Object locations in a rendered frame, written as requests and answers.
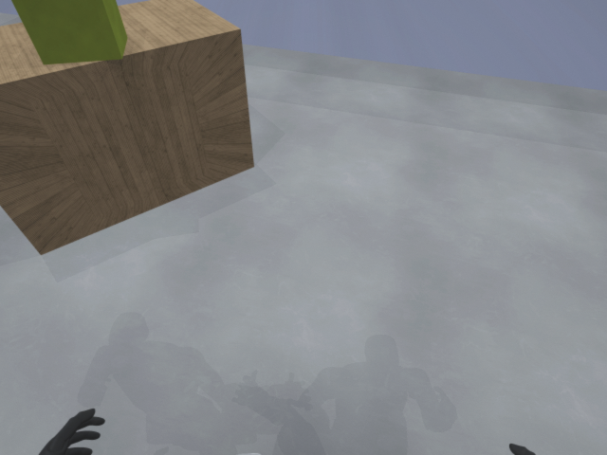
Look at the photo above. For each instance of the robot left hand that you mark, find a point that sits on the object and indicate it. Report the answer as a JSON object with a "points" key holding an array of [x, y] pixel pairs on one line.
{"points": [[59, 445]]}

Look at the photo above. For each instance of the carton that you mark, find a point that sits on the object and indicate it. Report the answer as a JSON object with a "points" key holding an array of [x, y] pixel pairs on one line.
{"points": [[74, 31]]}

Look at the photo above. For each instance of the pedestal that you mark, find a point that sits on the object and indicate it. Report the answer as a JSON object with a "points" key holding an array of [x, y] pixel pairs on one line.
{"points": [[85, 146]]}

